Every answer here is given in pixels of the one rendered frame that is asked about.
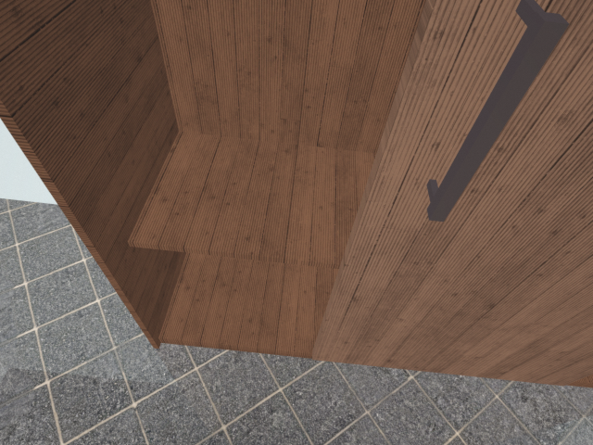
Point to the handle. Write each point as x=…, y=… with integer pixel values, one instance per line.
x=544, y=30

